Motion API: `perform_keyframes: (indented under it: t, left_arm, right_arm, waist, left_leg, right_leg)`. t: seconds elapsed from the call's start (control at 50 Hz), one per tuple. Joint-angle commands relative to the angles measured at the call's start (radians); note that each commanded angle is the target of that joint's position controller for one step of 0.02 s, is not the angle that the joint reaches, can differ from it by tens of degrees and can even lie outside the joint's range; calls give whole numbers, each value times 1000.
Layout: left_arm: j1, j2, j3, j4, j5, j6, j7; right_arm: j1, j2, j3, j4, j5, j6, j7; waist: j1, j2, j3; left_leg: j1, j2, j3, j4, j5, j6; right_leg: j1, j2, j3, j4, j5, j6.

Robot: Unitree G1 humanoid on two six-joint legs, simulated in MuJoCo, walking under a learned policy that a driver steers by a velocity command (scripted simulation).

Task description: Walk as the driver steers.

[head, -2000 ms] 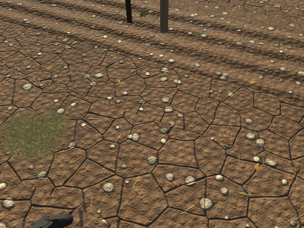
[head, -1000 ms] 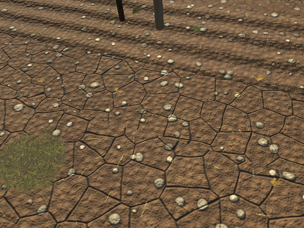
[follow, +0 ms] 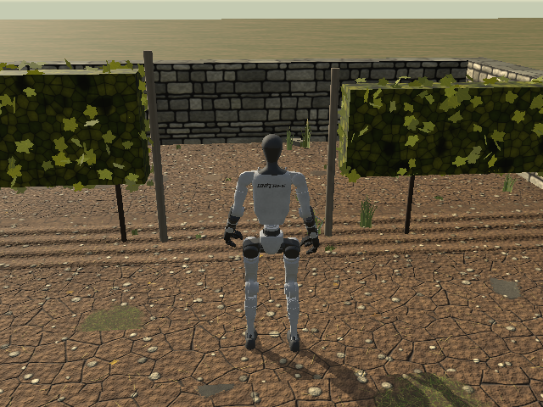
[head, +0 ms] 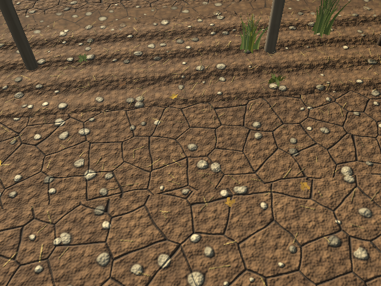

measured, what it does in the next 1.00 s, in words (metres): stands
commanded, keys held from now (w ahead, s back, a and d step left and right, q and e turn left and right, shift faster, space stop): no key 0.90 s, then w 0.10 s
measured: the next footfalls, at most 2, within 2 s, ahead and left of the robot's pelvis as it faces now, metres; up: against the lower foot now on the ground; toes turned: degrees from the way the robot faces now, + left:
right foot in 1.70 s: +0.50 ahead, -0.21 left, -0.17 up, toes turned -3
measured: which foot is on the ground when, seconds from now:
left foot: down 0.00-1.00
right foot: down 0.00-1.00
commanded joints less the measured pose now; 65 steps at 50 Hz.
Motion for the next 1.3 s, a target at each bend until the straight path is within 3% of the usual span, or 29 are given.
perform_keyframes:
  t: [0.02,0.14,0.48,0.9,0.94,1.0,1.04,1.08,1.12,1.14,1.16,1.18,1.2,1.22,1.24,1.26,1.3]
  left_arm:
    - [-22,114,32,-71,8,-21,-4]
    - [-18,106,24,-56,5,-37,-5]
    - [29,94,26,62,-3,-54,2]
    - [75,87,19,272,-15,-53,16]
    - [92,82,19,298,-17,-49,20]
    - [90,115,31,299,-30,-50,26]
    - [114,124,37,305,-32,-65,22]
    - [152,140,47,316,-41,-82,13]
    - [128,161,52,305,-53,-90,4]
    - [78,152,48,285,-57,-94,0]
    - [16,130,40,258,-63,-100,-1]
    - [-31,82,26,231,-60,-114,-4]
    - [-54,45,19,201,-45,-137,-6]
    - [-83,80,28,182,-46,-160,-5]
    - [-70,90,33,179,-61,-174,-11]
    - [-52,84,33,189,-68,-181,-17]
    - [-84,92,42,182,-55,-182,-31]
  right_arm:
    - [-52,-117,-26,-58,-6,-6,-6]
    - [-17,-122,-27,-15,-5,11,-18]
    - [21,-137,-35,122,0,20,-58]
    - [76,-105,-33,246,3,26,-73]
    - [99,-92,-32,264,8,27,-74]
    - [92,-97,-39,252,18,14,-76]
    - [88,-73,-37,243,15,-14,-66]
    - [74,-63,-38,228,21,-43,-49]
    - [104,-52,-36,227,33,-66,-31]
    - [157,-41,-35,242,36,-78,-21]
    - [230,-52,-39,269,38,-88,-17]
    - [324,-108,-56,298,43,-96,-16]
    - [446,-216,-88,329,52,-98,-10]
    - [486,-207,-84,324,35,-104,-3]
    - [444,-162,-72,305,19,-112,-1]
    - [408,-136,-66,283,18,-117,1]
    - [366,-91,-51,257,28,-104,-3]
  waist:
    - [23,-87,-89]
    - [9,-62,-48]
    - [3,-13,-53]
    - [5,-2,-18]
    - [8,-8,-27]
    - [15,-22,79]
    - [25,-56,113]
    - [38,-110,104]
    - [13,-148,106]
    - [-20,-137,110]
    - [-55,-103,110]
    - [-82,17,99]
    - [-111,228,59]
    - [-126,236,54]
    - [-82,140,69]
    - [-58,108,68]
    - [-43,82,76]
  left_leg:
    - [5,32,-28,-41,79,22]
    - [29,47,-38,-59,88,15]
    - [78,58,-39,-91,127,0]
    - [88,38,-22,-123,148,11]
    - [82,11,6,-107,-34,17]
    - [-41,-10,15,-37,-342,53]
    - [-106,-11,14,19,-322,65]
    - [-154,-16,24,96,-258,76]
    - [-113,-19,28,122,-191,102]
    - [-52,-10,13,78,-180,121]
    - [41,4,-25,4,-187,141]
    - [162,73,-170,-90,-223,180]
    - [353,237,-454,-205,-156,263]
    - [441,362,-651,-248,-42,330]
    - [450,367,-616,-230,35,328]
    - [456,344,-535,-229,118,305]
    - [424,303,-367,-260,245,244]
  right_leg:
    - [38,-67,77,-74,204,-77]
    - [-6,-60,85,-101,189,-78]
    - [21,-30,48,-127,255,-76]
    - [27,-9,4,-153,239,-61]
    - [23,13,-10,-161,-11,-65]
    - [-83,-7,41,-174,-406,-115]
    - [-81,-53,109,-186,-444,-143]
    - [-41,-126,211,-215,-467,-183]
    - [-67,-182,289,-250,-451,-219]
    - [-113,-176,277,-220,-405,-217]
    - [-170,-125,199,-149,-312,-189]
    - [-274,-24,54,33,-189,-136]
    - [-448,76,-89,316,-117,-77]
    - [-619,60,-34,527,-277,-74]
    - [-684,4,21,637,-247,-95]
    - [-711,-31,15,666,-185,-110]
    - [-694,-93,-18,564,-82,-116]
